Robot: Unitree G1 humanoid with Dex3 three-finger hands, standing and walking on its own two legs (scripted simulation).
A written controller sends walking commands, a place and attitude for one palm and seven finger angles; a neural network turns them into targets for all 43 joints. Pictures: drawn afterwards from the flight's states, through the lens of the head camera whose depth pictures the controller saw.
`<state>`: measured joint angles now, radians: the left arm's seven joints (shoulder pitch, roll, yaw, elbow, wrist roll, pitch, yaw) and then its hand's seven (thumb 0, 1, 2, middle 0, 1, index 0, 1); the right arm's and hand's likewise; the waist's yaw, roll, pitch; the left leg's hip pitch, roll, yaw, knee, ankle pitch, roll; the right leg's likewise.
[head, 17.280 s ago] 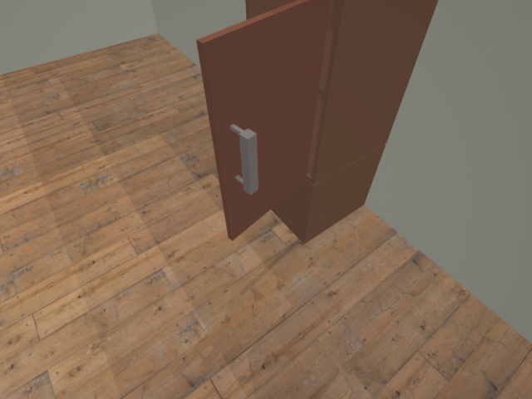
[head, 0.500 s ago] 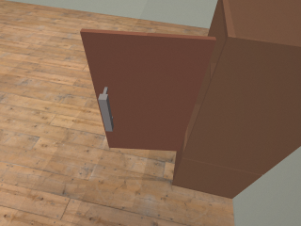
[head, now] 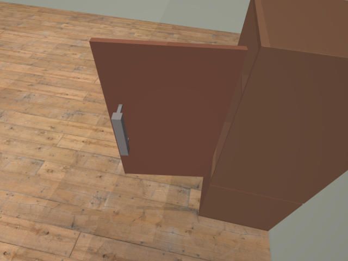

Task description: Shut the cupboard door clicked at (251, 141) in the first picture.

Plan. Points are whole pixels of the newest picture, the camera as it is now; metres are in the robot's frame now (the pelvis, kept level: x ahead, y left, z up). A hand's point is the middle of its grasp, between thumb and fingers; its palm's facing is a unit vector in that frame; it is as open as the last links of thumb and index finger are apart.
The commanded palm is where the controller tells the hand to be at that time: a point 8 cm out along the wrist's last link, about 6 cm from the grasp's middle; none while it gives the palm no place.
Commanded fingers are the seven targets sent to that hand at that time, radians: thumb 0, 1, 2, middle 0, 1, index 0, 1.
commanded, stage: look again from close up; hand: left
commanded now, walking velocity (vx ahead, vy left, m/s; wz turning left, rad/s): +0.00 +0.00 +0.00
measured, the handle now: (122, 130) +0.48 +0.19 -0.03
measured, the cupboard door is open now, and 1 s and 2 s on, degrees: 100 100 100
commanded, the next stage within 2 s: raise the hand and make a fist in 0.16 s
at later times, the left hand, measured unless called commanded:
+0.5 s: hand (84, 218) +0.21 +0.22 -0.02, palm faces +0.23 -0.97 -0.10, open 7.0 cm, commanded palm +0.11 +0.26 -0.07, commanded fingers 0.00 0.90 0.90 -0.42 -0.54 -0.42 -0.54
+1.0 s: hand (99, 238) +0.18 +0.19 -0.06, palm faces -0.03 -1.00 +0.01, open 4.6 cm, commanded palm +0.14 +0.24 -0.05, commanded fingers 0.00 0.90 0.90 -0.88 -1.04 -0.88 -1.04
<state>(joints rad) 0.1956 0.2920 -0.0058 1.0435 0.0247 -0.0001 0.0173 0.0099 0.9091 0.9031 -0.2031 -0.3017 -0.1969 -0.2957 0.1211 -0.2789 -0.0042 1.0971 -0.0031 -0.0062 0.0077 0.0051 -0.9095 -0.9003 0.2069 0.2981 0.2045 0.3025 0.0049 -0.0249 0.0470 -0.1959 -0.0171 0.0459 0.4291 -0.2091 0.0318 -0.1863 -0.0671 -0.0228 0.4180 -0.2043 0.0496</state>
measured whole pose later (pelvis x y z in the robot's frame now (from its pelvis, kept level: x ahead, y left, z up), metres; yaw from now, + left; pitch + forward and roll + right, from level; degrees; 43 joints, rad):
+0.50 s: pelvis +0.00 -0.03 -0.04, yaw +2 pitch +5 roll +0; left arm 0.32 0.25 0.26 0.29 -0.24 -0.42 -0.17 0.01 0.91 0.90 -0.27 -0.38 -0.26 -0.37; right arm 0.23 -0.22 -0.02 0.71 0.03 -0.27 -0.02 0.01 -0.91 -0.90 0.21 0.30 0.20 0.30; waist -0.02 0.00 -0.08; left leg -0.53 0.00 0.00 0.81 -0.38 -0.01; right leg -0.51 -0.06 -0.06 0.82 -0.40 0.01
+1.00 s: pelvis -0.02 -0.03 -0.11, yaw +1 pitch +15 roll -2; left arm 0.40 0.27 0.28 -0.01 -0.37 -0.27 -0.45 0.02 0.90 0.90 -0.70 -0.85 -0.70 -0.85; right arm 0.20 -0.19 -0.02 0.55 0.05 -0.27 -0.08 0.01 -0.91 -0.90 0.21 0.30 0.21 0.30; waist 0.02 0.03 -0.15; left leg -0.97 0.05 -0.04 1.26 -0.54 -0.02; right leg -0.93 -0.02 -0.08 1.21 -0.53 -0.01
